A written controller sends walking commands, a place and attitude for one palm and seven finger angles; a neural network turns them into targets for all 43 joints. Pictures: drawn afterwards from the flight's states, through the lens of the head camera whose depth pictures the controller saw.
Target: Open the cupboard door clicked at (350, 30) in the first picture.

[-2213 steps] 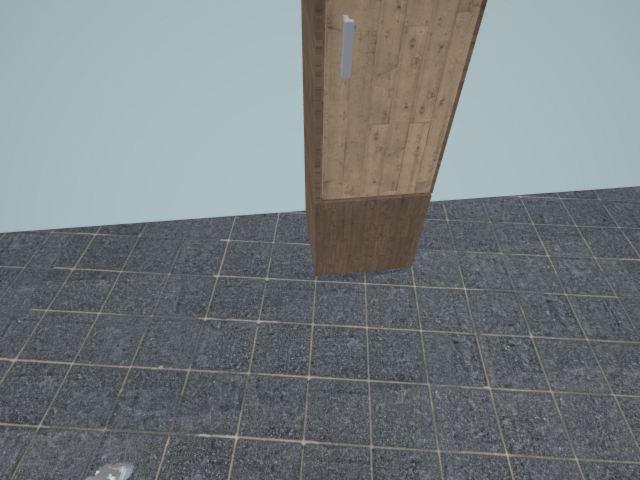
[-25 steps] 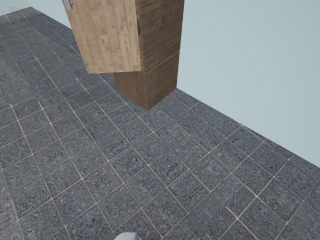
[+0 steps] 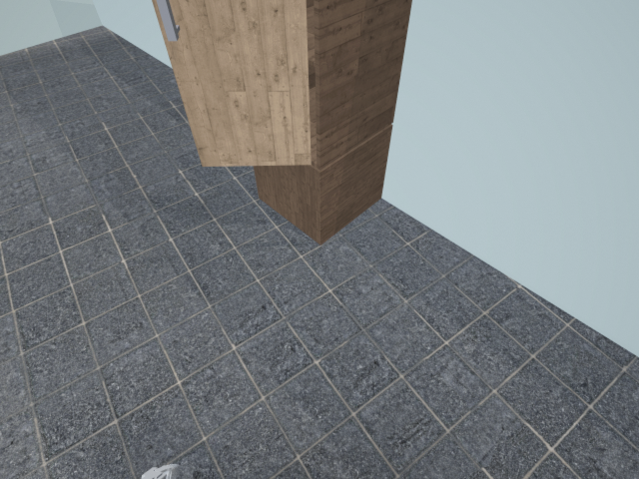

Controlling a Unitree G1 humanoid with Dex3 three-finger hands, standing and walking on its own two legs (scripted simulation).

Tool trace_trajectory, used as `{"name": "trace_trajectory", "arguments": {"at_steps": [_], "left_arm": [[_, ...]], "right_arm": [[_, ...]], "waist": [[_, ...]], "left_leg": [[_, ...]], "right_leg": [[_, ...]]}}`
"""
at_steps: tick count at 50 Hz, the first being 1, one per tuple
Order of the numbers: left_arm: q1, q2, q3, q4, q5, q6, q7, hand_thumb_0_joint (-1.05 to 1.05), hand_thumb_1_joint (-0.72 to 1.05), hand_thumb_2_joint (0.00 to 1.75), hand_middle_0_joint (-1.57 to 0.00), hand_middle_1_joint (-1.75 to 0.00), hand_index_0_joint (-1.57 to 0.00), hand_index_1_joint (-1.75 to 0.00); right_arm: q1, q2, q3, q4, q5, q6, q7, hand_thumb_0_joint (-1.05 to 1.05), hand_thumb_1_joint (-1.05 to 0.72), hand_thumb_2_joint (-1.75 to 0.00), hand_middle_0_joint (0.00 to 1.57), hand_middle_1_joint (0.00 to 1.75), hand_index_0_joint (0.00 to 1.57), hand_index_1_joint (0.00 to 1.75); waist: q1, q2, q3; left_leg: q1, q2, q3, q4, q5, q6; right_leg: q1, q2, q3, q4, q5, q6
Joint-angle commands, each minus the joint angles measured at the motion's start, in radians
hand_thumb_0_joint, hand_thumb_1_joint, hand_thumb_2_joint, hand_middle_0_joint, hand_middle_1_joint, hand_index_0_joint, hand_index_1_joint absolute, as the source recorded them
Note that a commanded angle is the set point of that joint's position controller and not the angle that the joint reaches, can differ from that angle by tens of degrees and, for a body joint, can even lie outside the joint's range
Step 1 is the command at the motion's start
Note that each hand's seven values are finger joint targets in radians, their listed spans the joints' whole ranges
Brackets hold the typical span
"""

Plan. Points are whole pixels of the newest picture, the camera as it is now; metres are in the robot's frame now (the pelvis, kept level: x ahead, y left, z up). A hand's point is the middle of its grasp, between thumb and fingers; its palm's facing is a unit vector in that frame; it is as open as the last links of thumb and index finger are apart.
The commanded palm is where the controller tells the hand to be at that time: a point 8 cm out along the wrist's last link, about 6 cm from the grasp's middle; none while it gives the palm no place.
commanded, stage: take the last steps up to it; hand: left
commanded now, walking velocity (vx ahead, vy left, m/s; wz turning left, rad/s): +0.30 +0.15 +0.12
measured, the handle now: (167, 8) +1.03 +0.40 +0.15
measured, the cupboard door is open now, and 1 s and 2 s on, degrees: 46 46 46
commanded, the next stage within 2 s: come to a stop and stand still in 1.00 s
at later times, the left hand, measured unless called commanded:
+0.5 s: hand out of the picture +0.14 +0.28 -0.18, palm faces +0.11 -0.98 -0.16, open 7.3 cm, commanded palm none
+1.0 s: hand (188, 290) +0.46 +0.28 -0.15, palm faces +0.08 -0.98 -0.18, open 7.2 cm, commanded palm none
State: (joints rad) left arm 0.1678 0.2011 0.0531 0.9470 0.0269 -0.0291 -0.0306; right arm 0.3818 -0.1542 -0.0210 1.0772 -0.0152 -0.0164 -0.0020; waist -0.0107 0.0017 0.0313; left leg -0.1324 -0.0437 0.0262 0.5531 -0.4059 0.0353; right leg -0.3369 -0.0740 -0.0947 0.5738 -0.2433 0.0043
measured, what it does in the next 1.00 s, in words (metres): walks ahead: left foot, then right foot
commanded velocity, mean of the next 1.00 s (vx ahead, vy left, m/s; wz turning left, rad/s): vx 0.27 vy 0.06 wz -0.03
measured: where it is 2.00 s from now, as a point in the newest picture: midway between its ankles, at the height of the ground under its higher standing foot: (296, 402)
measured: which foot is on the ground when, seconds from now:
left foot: up 0.00-0.34, down 0.36-0.84, up 0.86-1.00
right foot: down 0.00-0.36, up 0.38-0.82, down 0.84-1.00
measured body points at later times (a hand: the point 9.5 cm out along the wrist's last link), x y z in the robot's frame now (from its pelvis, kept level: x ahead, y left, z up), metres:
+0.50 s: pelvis +0.18 +0.10 +0.01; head +0.21 +0.12 +0.45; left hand +0.14 +0.33 -0.16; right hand +0.28 -0.13 -0.13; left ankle +0.20 +0.19 -0.73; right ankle +0.11 -0.04 -0.64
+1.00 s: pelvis +0.38 +0.10 +0.01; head +0.41 +0.10 +0.46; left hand +0.46 +0.33 -0.14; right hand +0.35 -0.12 -0.15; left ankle +0.34 +0.22 -0.67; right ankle +0.39 +0.01 -0.73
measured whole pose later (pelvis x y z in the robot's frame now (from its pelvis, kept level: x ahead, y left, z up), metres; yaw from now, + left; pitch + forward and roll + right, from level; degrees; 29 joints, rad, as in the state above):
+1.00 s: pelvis +0.38 +0.10 +0.01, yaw +2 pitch +0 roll -1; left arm 0.18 0.15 0.06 0.99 0.00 -0.07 0.02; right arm 0.32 -0.14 -0.04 1.11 -0.02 -0.01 0.00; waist -0.04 0.02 0.07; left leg -0.42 0.08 0.07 1.02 -0.39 -0.03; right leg -0.22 -0.01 -0.15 0.47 -0.24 -0.04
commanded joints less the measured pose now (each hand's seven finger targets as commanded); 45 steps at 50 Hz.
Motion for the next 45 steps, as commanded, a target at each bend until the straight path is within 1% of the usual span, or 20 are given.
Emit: {"name": "trace_trajectory", "arguments": {"at_steps": [1, 4, 6, 10, 12, 15, 16, 17, 18, 19, 22, 24, 28, 37, 39, 40, 41, 42, 43, 45], "left_arm": [[0.269, 0.228, 0.065, 0.033, -0.011, -0.015, 0.036, 0.00, 0.90, 0.90, -0.20, -0.30, -0.20, -0.30], [0.133, 0.103, 0.029, 0.012, -0.007, -0.029, 0.044, 0.00, 0.90, 0.90, -0.20, -0.30, -0.20, -0.30], [0.129, 0.086, 0.025, 0.018, -0.008, -0.043, 0.041, 0.00, 0.90, 0.90, -0.20, -0.30, -0.20, -0.30], [0.159, 0.123, 0.038, 0.051, -0.001, -0.053, 0.036, 0.00, 0.90, 0.90, -0.20, -0.30, -0.20, -0.30], [0.183, 0.140, 0.038, 0.077, 0.003, -0.052, 0.032, 0.00, 0.90, 0.90, -0.20, -0.30, -0.20, -0.30], [0.172, 0.160, 0.042, 0.089, 0.000, -0.038, 0.029, 0.00, 0.90, 0.90, -0.20, -0.30, -0.20, -0.30], [0.165, 0.152, 0.042, 0.087, -0.002, -0.033, 0.028, 0.00, 0.90, 0.90, -0.20, -0.30, -0.20, -0.30], [0.171, 0.128, 0.036, 0.083, -0.002, -0.029, 0.022, 0.00, 0.90, 0.90, -0.20, -0.30, -0.20, -0.30], [0.186, 0.065, 0.025, 0.058, -0.010, -0.024, 0.019, 0.00, 0.90, 0.90, -0.20, -0.30, -0.20, -0.30], [0.122, 0.045, 0.013, 0.016, -0.009, -0.027, 0.020, 0.00, 0.90, 0.90, -0.20, -0.30, -0.20, -0.30], [0.034, 0.042, 0.013, 0.018, -0.006, -0.023, 0.018, 0.00, 0.90, 0.90, -0.20, -0.30, -0.20, -0.30], [0.070, 0.022, 0.010, 0.040, -0.001, -0.010, 0.011, 0.00, 0.90, 0.90, -0.20, -0.30, -0.20, -0.30], [0.071, 0.005, 0.007, 0.034, -0.001, 0.007, 0.007, 0.00, 0.90, 0.90, -0.20, -0.30, -0.20, -0.30], [-0.092, 0.022, 0.004, -0.040, 0.000, 0.005, 0.007, 0.00, 0.90, 0.90, -0.20, -0.30, -0.20, -0.30], [-0.016, 0.037, 0.011, -0.019, 0.002, -0.004, 0.008, 0.00, 0.90, 0.90, -0.20, -0.30, -0.20, -0.30], [0.098, 0.067, 0.020, 0.017, 0.003, -0.014, 0.012, 0.00, 0.90, 0.90, -0.20, -0.30, -0.20, -0.30], [0.248, 0.141, 0.041, 0.057, 0.008, -0.029, 0.022, 0.00, 0.90, 0.90, -0.20, -0.30, -0.20, -0.30], [0.337, 0.223, 0.061, 0.082, -0.003, -0.028, 0.030, 0.00, 0.90, 0.90, -0.20, -0.30, -0.20, -0.30], [0.303, 0.219, 0.059, 0.071, -0.018, -0.024, 0.041, 0.00, 0.90, 0.90, -0.20, -0.30, -0.20, -0.30], [0.155, 0.127, 0.034, 0.037, -0.019, -0.027, 0.051, 0.00, 0.90, 0.90, -0.20, -0.30, -0.20, -0.30]], "right_arm": [[-0.115, -0.148, -0.044, -0.123, -0.011, -0.018, 0.011, 0.00, -0.90, -0.90, 0.20, 0.30, 0.20, 0.30], [-0.118, -0.096, -0.045, -0.091, -0.013, 0.008, 0.023, 0.00, -0.90, -0.90, 0.20, 0.30, 0.20, 0.30], [-0.095, -0.069, -0.040, -0.085, -0.013, 0.018, 0.032, 0.00, -0.90, -0.90, 0.20, 0.30, 0.20, 0.30], [-0.146, -0.034, -0.036, -0.101, -0.009, 0.008, 0.049, 0.00, -0.90, -0.90, 0.20, 0.30, 0.20, 0.30], [-0.189, -0.028, -0.034, -0.123, -0.007, -0.006, 0.055, 0.00, -0.90, -0.90, 0.20, 0.30, 0.20, 0.30], [-0.151, -0.063, -0.036, -0.124, -0.008, -0.020, 0.051, 0.00, -0.90, -0.90, 0.20, 0.30, 0.20, 0.30], [-0.096, -0.092, -0.041, -0.105, -0.011, -0.027, 0.045, 0.00, -0.90, -0.90, 0.20, 0.30, 0.20, 0.30], [-0.001, -0.152, -0.057, -0.081, -0.014, -0.031, 0.035, 0.00, -0.90, -0.90, 0.20, 0.30, 0.20, 0.30], [0.134, -0.268, -0.087, -0.058, -0.028, -0.038, 0.017, 0.00, -0.90, -0.90, 0.20, 0.30, 0.20, 0.30], [0.219, -0.309, -0.093, -0.040, -0.023, -0.031, -0.001, 0.00, -0.90, -0.90, 0.20, 0.30, 0.20, 0.30], [0.036, -0.197, -0.056, -0.074, -0.013, -0.044, -0.017, 0.00, -0.90, -0.90, 0.20, 0.30, 0.20, 0.30], [-0.008, -0.150, -0.041, -0.074, -0.015, -0.059, -0.020, 0.00, -0.90, -0.90, 0.20, 0.30, 0.20, 0.30], [-0.009, -0.126, -0.043, -0.058, -0.013, -0.068, -0.020, 0.00, -0.90, -0.90, 0.20, 0.30, 0.20, 0.30], [0.057, -0.134, -0.032, -0.002, -0.021, -0.053, -0.015, 0.00, -0.90, -0.90, 0.20, 0.30, 0.20, 0.30], [0.054, -0.132, -0.026, 0.009, -0.018, -0.049, -0.018, 0.00, -0.90, -0.90, 0.20, 0.30, 0.20, 0.30], [0.039, -0.130, -0.024, 0.009, -0.009, -0.051, -0.016, 0.00, -0.90, -0.90, 0.20, 0.30, 0.20, 0.30], [0.029, -0.111, -0.023, -0.013, 0.004, -0.055, -0.011, 0.00, -0.90, -0.90, 0.20, 0.30, 0.20, 0.30], [0.036, -0.089, -0.024, -0.041, 0.010, -0.053, -0.006, 0.00, -0.90, -0.90, 0.20, 0.30, 0.20, 0.30], [-0.021, -0.124, -0.031, -0.048, 0.007, -0.044, -0.006, 0.00, -0.90, -0.90, 0.20, 0.30, 0.20, 0.30], [-0.103, -0.077, -0.033, -0.056, 0.001, -0.031, -0.004, 0.00, -0.90, -0.90, 0.20, 0.30, 0.20, 0.30]], "waist": [[0.122, -0.183, 0.041], [0.036, -0.191, 0.104], [0.013, -0.173, 0.079], [0.028, -0.095, 0.048], [0.048, -0.126, 0.035], [0.019, -0.159, 0.017], [-0.013, -0.100, 0.002], [-0.054, 0.021, -0.054], [-0.106, 0.275, -0.136], [-0.136, 0.332, -0.167], [-0.061, 0.154, -0.030], [-0.022, 0.107, 0.008], [0.006, 0.084, -0.003], [-0.014, 0.057, 0.076], [0.028, 0.032, 0.031], [0.081, 0.001, -0.027], [0.132, -0.128, -0.124], [0.137, -0.299, -0.162], [0.137, -0.169, -0.105], [0.069, -0.085, 0.037]], "left_leg": [[-0.595, 0.083, -0.069, 0.580, -0.110, -0.015], [-0.501, 0.155, -0.065, 0.590, 0.098, -0.047], [-0.447, 0.158, -0.020, 0.506, 0.165, -0.068], [-0.362, 0.141, 0.057, 0.211, 0.203, -0.085], [-0.322, 0.112, 0.085, 0.109, 0.198, -0.077], [-0.173, 0.077, 0.123, -0.017, 0.212, -0.062], [-0.057, 0.060, 0.141, -0.063, 0.212, -0.058], [0.115, 0.100, 0.082, -0.088, 0.156, -0.035], [0.265, 0.326, -0.236, -0.165, 0.092, 0.055], [0.306, 0.438, -0.407, -0.285, 0.100, 0.136], [0.078, 0.416, -0.285, -0.307, 0.208, 0.151], [0.012, 0.365, -0.149, -0.334, 0.320, 0.117], [0.014, 0.328, -0.042, -0.370, 0.388, 0.128], [0.053, 0.320, -0.006, -0.320, 0.458, 0.118], [0.040, 0.281, 0.038, -0.179, 0.564, 0.083], [-0.030, 0.233, 0.071, -0.025, 0.610, 0.050], [-0.237, 0.150, 0.134, 0.213, 0.467, 0.002], [-0.446, 0.031, 0.153, 0.518, -0.148, -0.042], [-0.496, 0.089, 0.014, 0.650, -0.180, -0.032], [-0.494, 0.152, -0.034, 0.622, -0.029, -0.045]], "right_leg": [[0.390, -0.445, 0.583, -0.432, -0.377, -0.200], [0.130, -0.331, 0.295, -0.447, -0.234, -0.114], [0.112, -0.285, 0.155, -0.452, -0.082, -0.097], [0.151, -0.258, 0.044, -0.411, 0.044, -0.100], [0.180, -0.251, 0.040, -0.377, 0.071, -0.095], [0.147, -0.237, 0.015, -0.300, 0.042, -0.073], [0.096, -0.209, -0.012, -0.222, 0.047, -0.059], [0.000, -0.159, -0.052, -0.024, 0.044, -0.032], [-0.178, -0.032, -0.133, 0.264, -0.189, 0.012], [-0.292, 0.027, -0.061, 0.522, -0.372, 0.006], [-0.359, -0.080, 0.070, 0.704, -0.185, -0.017], [-0.297, -0.089, 0.069, 0.621, -0.108, -0.005], [-0.230, -0.071, 0.041, 0.411, -0.023, 0.005], [-0.115, -0.009, -0.010, 0.093, 0.009, -0.018], [0.054, 0.032, -0.041, -0.020, 0.055, -0.036], [0.244, 0.028, -0.009, -0.063, 0.105, -0.058], [0.504, -0.139, 0.216, -0.087, 0.171, -0.132], [0.631, -0.385, 0.535, -0.230, 0.273, -0.264], [0.525, -0.408, 0.542, -0.288, 0.192, -0.294], [0.282, -0.318, 0.373, -0.334, 0.195, -0.220]]}}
